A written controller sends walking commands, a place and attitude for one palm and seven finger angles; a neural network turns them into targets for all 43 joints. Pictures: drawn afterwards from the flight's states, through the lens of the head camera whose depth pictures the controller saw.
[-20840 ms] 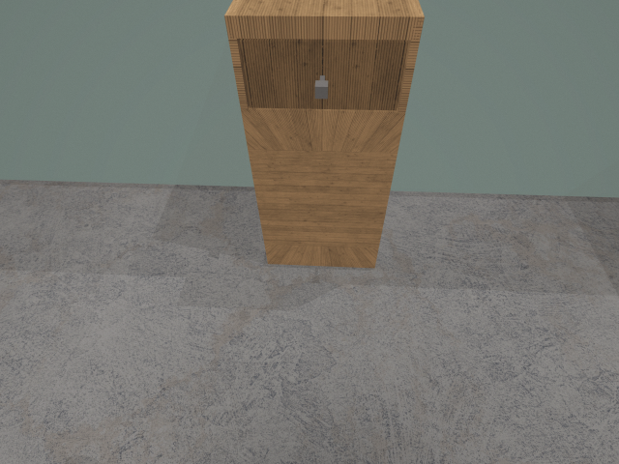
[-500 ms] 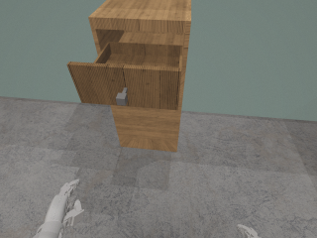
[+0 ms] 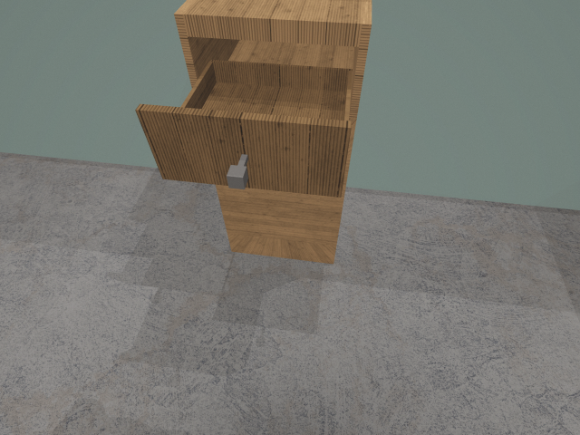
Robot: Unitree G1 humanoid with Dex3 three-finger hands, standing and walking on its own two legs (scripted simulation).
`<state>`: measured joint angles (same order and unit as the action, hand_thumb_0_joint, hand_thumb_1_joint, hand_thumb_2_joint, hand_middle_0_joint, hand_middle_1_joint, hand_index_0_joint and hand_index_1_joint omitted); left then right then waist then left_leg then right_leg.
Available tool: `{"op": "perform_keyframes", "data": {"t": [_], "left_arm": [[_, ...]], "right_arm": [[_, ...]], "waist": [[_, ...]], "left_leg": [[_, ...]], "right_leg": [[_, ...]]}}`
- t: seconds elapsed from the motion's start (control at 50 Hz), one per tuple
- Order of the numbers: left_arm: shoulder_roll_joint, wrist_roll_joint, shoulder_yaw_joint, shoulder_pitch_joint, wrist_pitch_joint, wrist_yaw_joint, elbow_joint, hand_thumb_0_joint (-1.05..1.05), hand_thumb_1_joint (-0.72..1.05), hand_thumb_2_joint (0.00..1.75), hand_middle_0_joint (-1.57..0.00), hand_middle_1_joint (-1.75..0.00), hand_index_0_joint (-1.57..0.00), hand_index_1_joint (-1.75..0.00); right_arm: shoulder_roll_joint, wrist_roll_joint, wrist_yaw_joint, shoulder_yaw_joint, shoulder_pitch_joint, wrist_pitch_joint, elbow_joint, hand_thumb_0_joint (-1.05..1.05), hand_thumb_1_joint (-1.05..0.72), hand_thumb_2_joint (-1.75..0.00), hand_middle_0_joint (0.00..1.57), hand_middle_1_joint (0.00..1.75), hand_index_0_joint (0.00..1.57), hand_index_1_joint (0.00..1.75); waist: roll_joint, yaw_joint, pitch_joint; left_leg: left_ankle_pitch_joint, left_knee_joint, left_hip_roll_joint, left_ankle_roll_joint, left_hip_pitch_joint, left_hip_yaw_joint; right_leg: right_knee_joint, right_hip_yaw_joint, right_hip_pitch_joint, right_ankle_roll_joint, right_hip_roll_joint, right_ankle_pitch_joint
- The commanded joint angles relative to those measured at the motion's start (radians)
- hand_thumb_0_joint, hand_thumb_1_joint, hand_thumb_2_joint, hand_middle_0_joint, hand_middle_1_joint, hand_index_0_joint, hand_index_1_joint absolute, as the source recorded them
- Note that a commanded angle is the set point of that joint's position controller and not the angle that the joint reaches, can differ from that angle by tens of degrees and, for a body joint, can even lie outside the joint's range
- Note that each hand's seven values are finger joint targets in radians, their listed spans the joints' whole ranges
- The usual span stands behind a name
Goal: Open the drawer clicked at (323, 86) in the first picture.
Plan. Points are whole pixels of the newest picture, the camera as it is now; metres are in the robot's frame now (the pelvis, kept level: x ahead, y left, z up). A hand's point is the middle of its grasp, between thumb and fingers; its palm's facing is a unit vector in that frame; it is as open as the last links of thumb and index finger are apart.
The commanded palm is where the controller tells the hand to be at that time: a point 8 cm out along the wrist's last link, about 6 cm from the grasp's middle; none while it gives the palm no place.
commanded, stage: let the arm hang, fingers relaxed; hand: left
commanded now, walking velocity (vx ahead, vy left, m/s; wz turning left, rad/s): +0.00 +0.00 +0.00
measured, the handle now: (240, 170) +0.55 +0.13 +0.03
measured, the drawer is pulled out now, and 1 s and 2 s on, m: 0.30 0.30 0.30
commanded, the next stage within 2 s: look to check the result in 0.42 s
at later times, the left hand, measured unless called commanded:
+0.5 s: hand out of the picture +0.01 +0.15 -0.17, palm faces +0.03 -0.98 -0.19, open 7.3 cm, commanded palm none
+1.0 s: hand out of the picture +0.01 +0.15 -0.18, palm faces +0.04 -0.98 -0.18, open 7.4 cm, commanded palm none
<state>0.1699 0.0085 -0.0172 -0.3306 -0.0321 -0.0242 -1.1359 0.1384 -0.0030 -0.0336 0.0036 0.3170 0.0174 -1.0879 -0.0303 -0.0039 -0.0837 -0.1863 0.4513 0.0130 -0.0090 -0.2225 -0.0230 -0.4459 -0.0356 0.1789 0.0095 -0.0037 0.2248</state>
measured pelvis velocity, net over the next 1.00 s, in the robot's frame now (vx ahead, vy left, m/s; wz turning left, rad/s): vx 0.01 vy -0.01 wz -0.01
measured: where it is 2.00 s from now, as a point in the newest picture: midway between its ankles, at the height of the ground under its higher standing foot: outside the picture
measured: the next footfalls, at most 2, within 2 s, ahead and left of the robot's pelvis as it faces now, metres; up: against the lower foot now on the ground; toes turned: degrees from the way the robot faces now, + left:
none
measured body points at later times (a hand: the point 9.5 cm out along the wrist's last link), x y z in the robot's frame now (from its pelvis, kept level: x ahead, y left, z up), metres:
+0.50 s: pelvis +0.01 -0.01 +0.00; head +0.02 -0.02 +0.45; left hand +0.01 +0.21 -0.16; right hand -0.02 -0.23 -0.17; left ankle +0.04 +0.11 -0.74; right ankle +0.01 -0.13 -0.74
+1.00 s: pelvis +0.01 -0.01 +0.00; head +0.02 -0.02 +0.45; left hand +0.01 +0.20 -0.16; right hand +0.00 -0.22 -0.16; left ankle +0.04 +0.11 -0.74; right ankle +0.01 -0.13 -0.74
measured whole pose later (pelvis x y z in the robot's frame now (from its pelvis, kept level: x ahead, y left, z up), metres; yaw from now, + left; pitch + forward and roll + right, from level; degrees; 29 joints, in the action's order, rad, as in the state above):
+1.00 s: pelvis +0.01 -0.01 +0.00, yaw -1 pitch -3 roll +0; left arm 0.13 0.01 -0.02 -0.26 -0.01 -0.03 -1.13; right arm 0.12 -0.01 -0.04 0.02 0.28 0.01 -1.12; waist -0.01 0.00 -0.08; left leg -0.20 0.44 -0.01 0.01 -0.19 -0.02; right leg -0.43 -0.04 0.15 -0.01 -0.03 0.23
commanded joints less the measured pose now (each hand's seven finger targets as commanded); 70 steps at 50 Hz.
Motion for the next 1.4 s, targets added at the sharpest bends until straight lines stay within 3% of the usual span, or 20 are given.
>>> {"op": "perform_keyframes", "data": {"t": [0.0, 0.08, 0.14, 0.2, 0.26, 0.58, 0.7, 1.38], "left_arm": [[0.092, 0.003, -0.013, -0.041, 0.022, -0.012, 0.028, 0.00, 0.90, 0.90, -0.20, -0.30, -0.20, -0.30], [0.084, 0.005, -0.017, -0.034, 0.024, -0.014, 0.028, 0.00, 0.90, 0.90, -0.20, -0.30, -0.20, -0.30], [0.079, 0.004, -0.017, -0.032, 0.029, -0.014, 0.030, 0.00, 0.90, 0.90, -0.20, -0.30, -0.20, -0.30], [0.079, 0.003, -0.021, -0.014, 0.033, -0.014, 0.037, 0.00, 0.90, 0.90, -0.20, -0.30, -0.20, -0.30], [0.076, 0.002, -0.019, -0.011, 0.033, -0.014, 0.038, 0.00, 0.90, 0.90, -0.20, -0.30, -0.20, -0.30], [0.075, -0.002, -0.023, -0.002, 0.036, -0.015, 0.033, 0.00, 0.90, 0.90, -0.20, -0.30, -0.20, -0.30], [0.070, -0.001, -0.022, -0.005, 0.035, -0.015, 0.029, 0.00, 0.90, 0.90, -0.20, -0.30, -0.20, -0.30], [0.079, 0.000, -0.024, 0.014, 0.037, -0.014, 0.031, 0.00, 0.90, 0.90, -0.20, -0.30, -0.20, -0.30]], "right_arm": [[0.094, -0.006, -0.005, 0.024, 0.065, -0.010, 0.016, 0.00, -0.90, -0.90, 0.20, 0.30, 0.20, 0.30], [0.082, -0.008, -0.004, 0.026, 0.062, -0.013, 0.009, 0.00, -0.90, -0.90, 0.20, 0.30, 0.20, 0.30], [0.070, -0.007, -0.004, 0.030, 0.059, -0.013, 0.005, 0.00, -0.90, -0.90, 0.20, 0.30, 0.20, 0.30], [0.067, -0.008, -0.004, 0.027, 0.064, -0.017, 0.000, 0.00, -0.90, -0.90, 0.20, 0.30, 0.20, 0.30], [0.058, -0.009, -0.005, 0.028, 0.059, -0.015, -0.001, 0.00, -0.90, -0.90, 0.20, 0.30, 0.20, 0.30], [0.058, -0.007, -0.010, 0.027, 0.063, -0.017, -0.012, 0.00, -0.90, -0.90, 0.20, 0.30, 0.20, 0.30], [0.058, -0.008, -0.010, 0.029, 0.056, -0.015, -0.013, 0.00, -0.90, -0.90, 0.20, 0.30, 0.20, 0.30], [0.069, -0.007, -0.009, 0.034, 0.033, -0.018, -0.014, 0.00, -0.90, -0.90, 0.20, 0.30, 0.20, 0.30]], "waist": [[0.022, 0.010, -0.033], [0.007, 0.008, -0.044], [0.046, 0.006, -0.047], [0.034, 0.012, -0.030], [0.015, 0.010, -0.055], [0.014, 0.015, -0.002], [0.018, 0.013, -0.029], [0.017, 0.013, -0.017]], "left_leg": [[-0.117, -0.134, -0.089, -0.030, -0.009, -0.092], [-0.115, -0.136, -0.087, -0.029, -0.014, -0.092], [-0.094, -0.120, -0.084, -0.028, -0.005, -0.079], [-0.040, -0.101, -0.076, -0.023, 0.007, -0.063], [-0.050, -0.098, -0.077, -0.022, -0.001, -0.057], [0.035, -0.080, -0.088, -0.017, 0.044, -0.051], [0.003, -0.088, -0.087, -0.015, 0.037, -0.051], [0.014, -0.105, -0.093, -0.013, 0.051, -0.055]], "right_leg": [[0.099, -0.044, 0.072, -0.055, 0.055, 0.070], [0.094, -0.045, 0.078, -0.053, 0.054, 0.062], [0.108, -0.056, 0.087, -0.055, 0.054, 0.069], [0.111, -0.063, 0.073, -0.057, 0.063, 0.038], [0.122, -0.067, 0.085, -0.058, 0.062, 0.053], [0.118, -0.069, 0.043, -0.062, 0.061, -0.028], [0.127, -0.069, 0.061, -0.061, 0.061, 0.007], [0.124, -0.068, 0.040, -0.055, 0.060, -0.026]]}}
